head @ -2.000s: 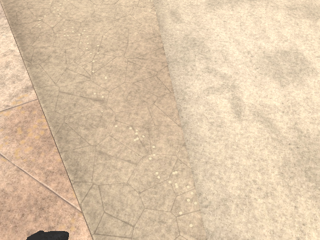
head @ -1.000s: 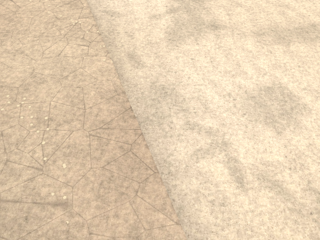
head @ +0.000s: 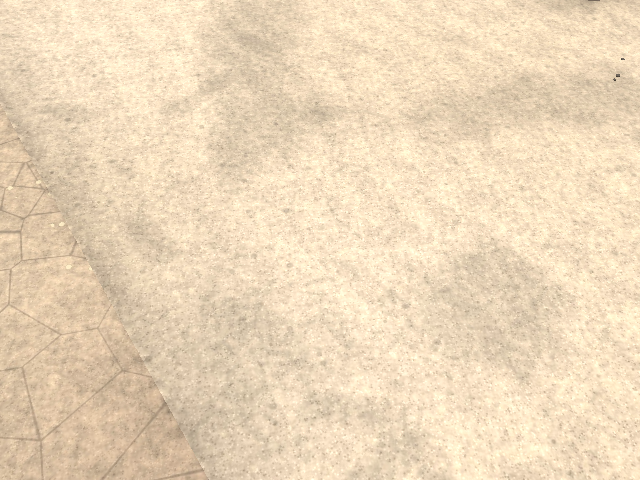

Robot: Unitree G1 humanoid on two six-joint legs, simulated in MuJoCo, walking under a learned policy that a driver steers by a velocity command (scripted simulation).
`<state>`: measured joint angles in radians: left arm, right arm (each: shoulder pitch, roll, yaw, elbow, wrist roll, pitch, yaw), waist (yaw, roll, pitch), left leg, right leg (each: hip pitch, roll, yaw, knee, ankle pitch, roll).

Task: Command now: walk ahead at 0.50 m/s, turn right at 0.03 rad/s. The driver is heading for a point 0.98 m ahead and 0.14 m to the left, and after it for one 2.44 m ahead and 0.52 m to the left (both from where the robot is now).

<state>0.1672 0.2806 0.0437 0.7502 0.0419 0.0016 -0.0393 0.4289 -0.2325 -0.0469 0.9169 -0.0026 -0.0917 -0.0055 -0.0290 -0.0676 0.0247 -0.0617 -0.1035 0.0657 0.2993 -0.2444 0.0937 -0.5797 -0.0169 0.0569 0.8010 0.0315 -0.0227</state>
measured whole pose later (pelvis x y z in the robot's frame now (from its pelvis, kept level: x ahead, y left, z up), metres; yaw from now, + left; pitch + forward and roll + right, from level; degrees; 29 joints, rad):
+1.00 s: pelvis +0.24 +0.02 -0.12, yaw +2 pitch +1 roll +0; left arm 0.36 0.18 0.05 0.97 0.02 0.10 0.00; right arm 0.14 -0.10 0.04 0.80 -0.01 -0.01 -0.04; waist -0.01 -0.02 -0.03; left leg -0.61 0.04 0.03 1.33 -0.74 0.01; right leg -0.26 -0.05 -0.04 0.39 -0.16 0.03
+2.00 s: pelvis +0.41 -0.02 -0.13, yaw +1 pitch +4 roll +0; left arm 0.52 0.06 0.02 1.06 0.00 -0.05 0.03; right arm 0.17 -0.15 -0.03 0.96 0.03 -0.12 -0.01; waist 0.03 0.04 -0.07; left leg -0.92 0.05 0.03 1.87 -0.38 0.04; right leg -0.16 0.07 0.04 0.47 -0.37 -0.06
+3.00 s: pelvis +0.93 -0.02 -0.12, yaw +24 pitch +3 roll +0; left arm 0.16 0.24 0.06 0.75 0.02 -0.04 0.03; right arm 0.16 -0.31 -0.10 0.70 0.02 0.02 -0.02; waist 0.01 0.03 0.05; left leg -0.64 0.04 -0.03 1.05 -0.34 -0.07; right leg -0.31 -0.03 -0.10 0.39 -0.12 -0.03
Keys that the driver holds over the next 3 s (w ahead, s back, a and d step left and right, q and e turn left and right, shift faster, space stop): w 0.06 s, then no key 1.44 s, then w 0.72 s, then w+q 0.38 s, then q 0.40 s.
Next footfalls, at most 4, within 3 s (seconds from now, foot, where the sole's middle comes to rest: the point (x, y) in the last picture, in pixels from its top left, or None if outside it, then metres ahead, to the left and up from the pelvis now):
0.28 right None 0.31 -0.13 -0.90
0.66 left None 0.26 0.13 -0.78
2.26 left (276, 380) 0.79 0.08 -0.90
2.72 right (341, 290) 1.06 -0.10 -0.90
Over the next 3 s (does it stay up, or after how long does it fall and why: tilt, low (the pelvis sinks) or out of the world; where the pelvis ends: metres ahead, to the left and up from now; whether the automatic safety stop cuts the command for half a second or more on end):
stays up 0.93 -0.02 -0.12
